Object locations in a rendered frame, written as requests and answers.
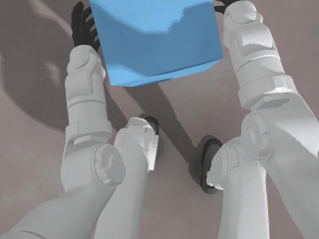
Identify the left robot forearm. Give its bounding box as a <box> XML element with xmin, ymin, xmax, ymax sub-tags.
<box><xmin>61</xmin><ymin>45</ymin><xmax>113</xmax><ymax>165</ymax></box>

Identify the robot right thigh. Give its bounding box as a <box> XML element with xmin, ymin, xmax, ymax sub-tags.
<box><xmin>214</xmin><ymin>144</ymin><xmax>270</xmax><ymax>239</ymax></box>

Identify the right robot hand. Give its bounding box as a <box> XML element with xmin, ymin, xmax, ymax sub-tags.
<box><xmin>214</xmin><ymin>0</ymin><xmax>245</xmax><ymax>15</ymax></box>

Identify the robot left shin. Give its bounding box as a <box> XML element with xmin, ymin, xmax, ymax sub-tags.
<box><xmin>114</xmin><ymin>118</ymin><xmax>153</xmax><ymax>148</ymax></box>

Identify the right robot forearm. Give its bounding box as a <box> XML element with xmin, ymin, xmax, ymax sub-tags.
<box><xmin>223</xmin><ymin>0</ymin><xmax>319</xmax><ymax>124</ymax></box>

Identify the left robot hand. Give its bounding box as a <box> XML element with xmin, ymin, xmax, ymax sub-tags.
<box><xmin>71</xmin><ymin>1</ymin><xmax>101</xmax><ymax>54</ymax></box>

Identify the right robot upper arm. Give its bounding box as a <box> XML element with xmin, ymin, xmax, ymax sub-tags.
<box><xmin>239</xmin><ymin>105</ymin><xmax>319</xmax><ymax>239</ymax></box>

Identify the carton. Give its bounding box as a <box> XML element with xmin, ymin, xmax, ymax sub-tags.
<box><xmin>89</xmin><ymin>0</ymin><xmax>223</xmax><ymax>88</ymax></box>

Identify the left robot upper arm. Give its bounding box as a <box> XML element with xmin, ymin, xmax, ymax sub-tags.
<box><xmin>0</xmin><ymin>142</ymin><xmax>127</xmax><ymax>239</ymax></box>

